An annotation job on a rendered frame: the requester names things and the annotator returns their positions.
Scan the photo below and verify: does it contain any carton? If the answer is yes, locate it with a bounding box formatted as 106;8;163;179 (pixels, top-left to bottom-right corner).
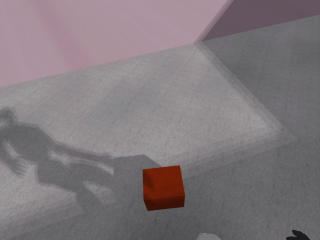
142;165;185;211

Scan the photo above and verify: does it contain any robot right hand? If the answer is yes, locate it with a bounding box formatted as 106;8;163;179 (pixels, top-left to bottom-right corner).
286;229;310;240

